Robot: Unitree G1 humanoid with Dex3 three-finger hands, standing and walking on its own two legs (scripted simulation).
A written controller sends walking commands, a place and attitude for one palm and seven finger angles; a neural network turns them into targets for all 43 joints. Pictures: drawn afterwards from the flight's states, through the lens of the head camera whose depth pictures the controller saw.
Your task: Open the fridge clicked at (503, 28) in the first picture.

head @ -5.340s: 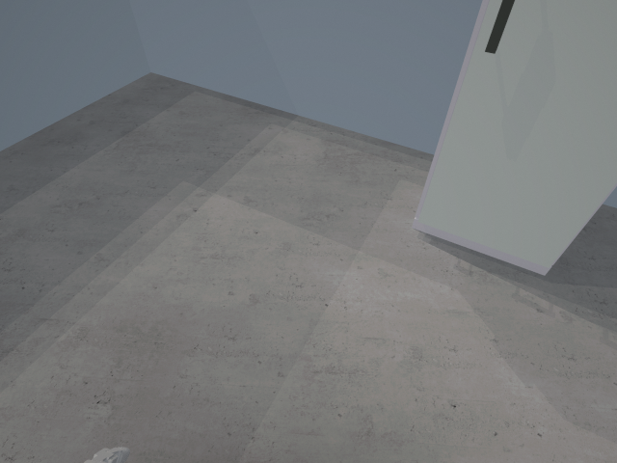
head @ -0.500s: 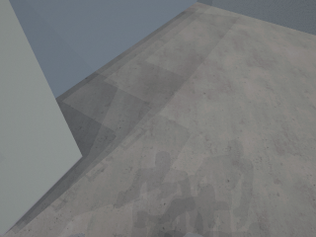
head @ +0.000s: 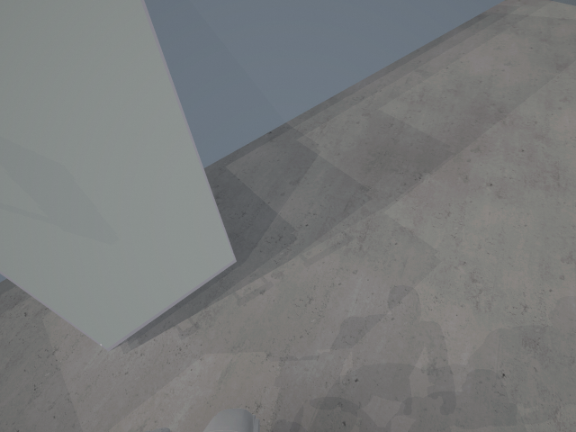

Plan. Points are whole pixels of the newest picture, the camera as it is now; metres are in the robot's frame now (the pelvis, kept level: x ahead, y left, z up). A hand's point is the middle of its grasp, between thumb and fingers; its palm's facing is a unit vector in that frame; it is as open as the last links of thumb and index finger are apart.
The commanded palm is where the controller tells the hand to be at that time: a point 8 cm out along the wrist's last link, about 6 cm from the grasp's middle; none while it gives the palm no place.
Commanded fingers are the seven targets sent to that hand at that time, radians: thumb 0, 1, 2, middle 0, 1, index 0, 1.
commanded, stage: turn to face it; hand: left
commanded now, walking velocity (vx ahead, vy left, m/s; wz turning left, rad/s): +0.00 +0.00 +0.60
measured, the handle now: out of the picture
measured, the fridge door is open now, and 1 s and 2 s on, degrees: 0 0 0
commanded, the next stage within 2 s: take the last steps up to it in 1.12 s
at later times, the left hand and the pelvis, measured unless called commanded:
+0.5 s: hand out of the picture -0.02 +0.28 -0.17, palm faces +0.34 -0.91 -0.23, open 7.4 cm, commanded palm none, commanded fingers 0.00 0.90 0.90 -0.20 -0.30 -0.20 -0.30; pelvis -0.02 +0.06 +0.00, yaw +17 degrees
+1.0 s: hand out of the picture -0.05 +0.22 -0.14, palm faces +0.53 -0.80 -0.28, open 7.3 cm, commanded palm none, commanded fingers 0.00 0.90 0.90 -0.20 -0.30 -0.20 -0.30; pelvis -0.03 +0.00 +0.00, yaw +35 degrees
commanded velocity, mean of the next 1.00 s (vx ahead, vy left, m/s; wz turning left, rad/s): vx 0.00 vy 0.00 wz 0.55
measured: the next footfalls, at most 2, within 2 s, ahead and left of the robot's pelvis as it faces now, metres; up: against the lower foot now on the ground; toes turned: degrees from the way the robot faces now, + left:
left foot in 0.26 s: +0.01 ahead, +0.16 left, +0.00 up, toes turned +18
right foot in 0.76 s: +0.07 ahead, -0.08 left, +0.00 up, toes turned +25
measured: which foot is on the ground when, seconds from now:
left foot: up 0.00-0.24, down 0.26-0.76, up 0.78-1.00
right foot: down 0.00-0.26, up 0.28-0.74, down 0.76-1.00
